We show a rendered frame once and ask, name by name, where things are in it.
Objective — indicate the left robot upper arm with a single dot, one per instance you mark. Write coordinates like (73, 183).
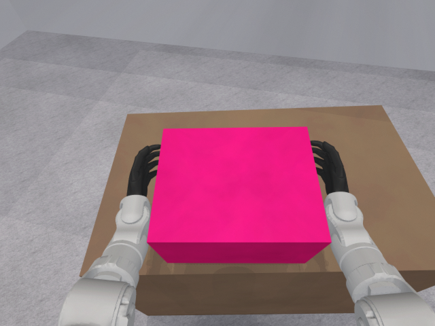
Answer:
(97, 302)

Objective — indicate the robot left hand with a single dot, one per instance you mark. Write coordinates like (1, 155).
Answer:
(140, 177)

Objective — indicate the carton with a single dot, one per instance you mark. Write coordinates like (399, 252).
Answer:
(237, 195)

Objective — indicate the robot left forearm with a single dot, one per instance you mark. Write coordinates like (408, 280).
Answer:
(124, 255)

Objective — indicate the robot right hand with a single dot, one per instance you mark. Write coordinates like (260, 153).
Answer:
(333, 172)

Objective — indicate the robot right forearm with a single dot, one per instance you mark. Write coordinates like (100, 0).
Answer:
(358, 257)

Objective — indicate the right robot upper arm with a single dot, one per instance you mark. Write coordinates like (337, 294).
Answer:
(394, 309)

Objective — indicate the pedestal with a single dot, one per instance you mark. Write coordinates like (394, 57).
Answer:
(398, 210)

